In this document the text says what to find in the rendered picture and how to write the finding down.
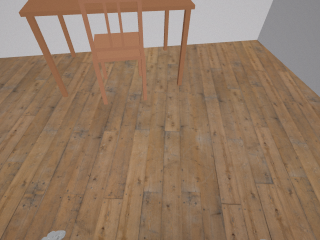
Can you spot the chair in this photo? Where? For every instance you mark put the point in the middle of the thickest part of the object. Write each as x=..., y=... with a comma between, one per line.
x=111, y=47

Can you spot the robot left hand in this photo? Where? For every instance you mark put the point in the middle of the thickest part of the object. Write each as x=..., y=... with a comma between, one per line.
x=55, y=235

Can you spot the table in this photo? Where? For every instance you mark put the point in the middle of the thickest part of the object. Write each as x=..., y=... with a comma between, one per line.
x=34, y=8

